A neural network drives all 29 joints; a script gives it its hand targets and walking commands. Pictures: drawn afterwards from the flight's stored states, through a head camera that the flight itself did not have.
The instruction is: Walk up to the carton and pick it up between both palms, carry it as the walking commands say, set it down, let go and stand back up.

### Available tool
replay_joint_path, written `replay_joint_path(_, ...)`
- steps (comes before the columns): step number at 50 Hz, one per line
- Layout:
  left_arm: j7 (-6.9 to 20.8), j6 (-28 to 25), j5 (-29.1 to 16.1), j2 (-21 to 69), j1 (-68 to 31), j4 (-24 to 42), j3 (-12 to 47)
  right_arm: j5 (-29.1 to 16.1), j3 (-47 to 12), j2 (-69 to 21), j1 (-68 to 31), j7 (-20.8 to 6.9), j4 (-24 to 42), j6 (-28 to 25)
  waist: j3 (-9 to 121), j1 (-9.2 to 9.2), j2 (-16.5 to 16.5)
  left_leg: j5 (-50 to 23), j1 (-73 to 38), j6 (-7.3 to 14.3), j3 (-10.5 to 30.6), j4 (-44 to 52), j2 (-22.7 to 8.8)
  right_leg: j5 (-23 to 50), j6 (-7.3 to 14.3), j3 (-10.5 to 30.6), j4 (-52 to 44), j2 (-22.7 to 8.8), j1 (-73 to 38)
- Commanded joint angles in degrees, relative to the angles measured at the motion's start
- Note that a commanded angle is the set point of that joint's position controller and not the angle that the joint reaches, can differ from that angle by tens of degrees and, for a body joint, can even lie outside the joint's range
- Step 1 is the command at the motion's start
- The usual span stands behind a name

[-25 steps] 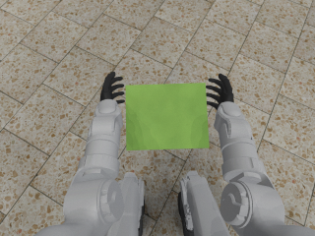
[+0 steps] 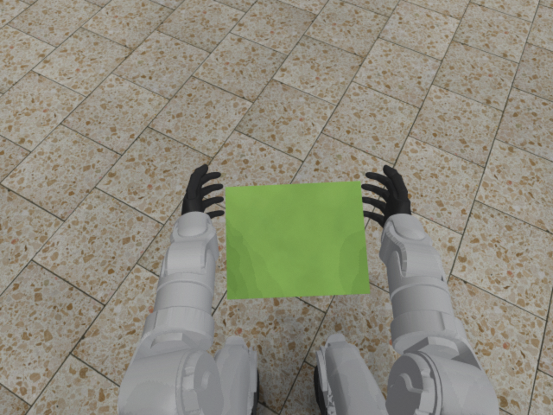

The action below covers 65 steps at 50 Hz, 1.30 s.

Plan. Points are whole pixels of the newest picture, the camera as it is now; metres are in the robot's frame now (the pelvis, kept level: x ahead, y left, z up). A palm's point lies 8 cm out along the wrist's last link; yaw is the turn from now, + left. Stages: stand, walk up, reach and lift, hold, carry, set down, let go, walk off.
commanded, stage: reach and lift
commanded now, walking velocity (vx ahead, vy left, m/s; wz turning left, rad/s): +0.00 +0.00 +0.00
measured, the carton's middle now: (294, 242) +0.40 -0.02 -0.14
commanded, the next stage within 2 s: none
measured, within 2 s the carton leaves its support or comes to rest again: neither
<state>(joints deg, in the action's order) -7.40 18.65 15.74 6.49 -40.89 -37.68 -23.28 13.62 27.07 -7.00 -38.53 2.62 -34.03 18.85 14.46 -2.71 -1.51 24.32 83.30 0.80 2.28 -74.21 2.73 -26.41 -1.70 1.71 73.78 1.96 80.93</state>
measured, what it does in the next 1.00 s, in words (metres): rises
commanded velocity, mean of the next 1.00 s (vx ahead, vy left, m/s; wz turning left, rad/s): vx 0.00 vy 0.00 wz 0.00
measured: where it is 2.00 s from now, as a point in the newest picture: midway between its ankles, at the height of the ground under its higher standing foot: outside the picture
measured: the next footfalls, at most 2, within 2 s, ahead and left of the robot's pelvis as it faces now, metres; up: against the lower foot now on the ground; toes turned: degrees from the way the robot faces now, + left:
none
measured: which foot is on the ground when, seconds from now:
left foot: down 0.00-1.00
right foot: down 0.00-1.00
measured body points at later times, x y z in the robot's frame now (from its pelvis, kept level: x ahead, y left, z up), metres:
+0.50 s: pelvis +0.02 -0.01 +0.07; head +0.15 +0.00 +0.50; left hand +0.41 +0.13 +0.03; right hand +0.39 -0.17 +0.03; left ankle +0.08 +0.10 -0.60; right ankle +0.06 -0.13 -0.60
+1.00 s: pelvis +0.04 -0.01 +0.12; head +0.11 +0.00 +0.57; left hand +0.39 +0.13 +0.10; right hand +0.38 -0.17 +0.11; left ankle +0.07 +0.10 -0.60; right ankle +0.06 -0.13 -0.60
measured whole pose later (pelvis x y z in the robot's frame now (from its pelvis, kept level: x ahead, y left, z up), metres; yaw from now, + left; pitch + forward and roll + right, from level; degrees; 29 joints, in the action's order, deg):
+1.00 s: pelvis +0.04 -0.01 +0.12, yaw +0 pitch +14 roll +0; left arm -0.7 23.2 18.9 10.4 -25.5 -28.1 -21.5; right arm 18.2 24.6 -11.5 -23.9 0.7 -24.9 23.7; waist 6.0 -2.3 0.2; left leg 13.3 37.4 0.5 2.7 -36.9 1.8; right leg -14.9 -0.7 2.8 36.7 1.4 35.7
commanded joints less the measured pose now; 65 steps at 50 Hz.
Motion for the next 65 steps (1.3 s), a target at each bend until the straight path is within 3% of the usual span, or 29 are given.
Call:
replay_joint_path(1, 18.13, -0.66, -8.18, 58.73, -29.78, -4.07, 30.71, -8.65, -31.98, -54.57, -33.56, -17.08, -3.29, -0.33, 39.73, -1.08, -1.56, -12.39, -32.16, -1.53, 0.72, 10.73, 5.87, 13.68, 0.85, -2.15, -9.87, 6.96, -19.69)
replay_joint_path(38, 22.98, 1.53, -5.76, 57.95, -14.88, 2.93, 33.12, -4.56, -35.23, -57.3, -16.94, -18.0, 2.95, 2.26, 24.43, 0.15, 0.45, -20.6, -55.58, -0.37, 2.04, 35.08, 3.37, 22.52, 1.15, 1.48, -35.06, 4.36, -48.51)
replay_joint_path(65, 22.54, 10.3, -8.65, 55.77, -8.26, 9.36, 34.83, -7.77, -37.06, -57.38, -9.1, -16.71, 8.01, 11.54, 7.82, 0.7, 1.29, -24.14, -77.24, -0.19, 3.27, 49.03, 2.07, 25.85, 1.04, 2.41, -49.93, 3.16, -69.38)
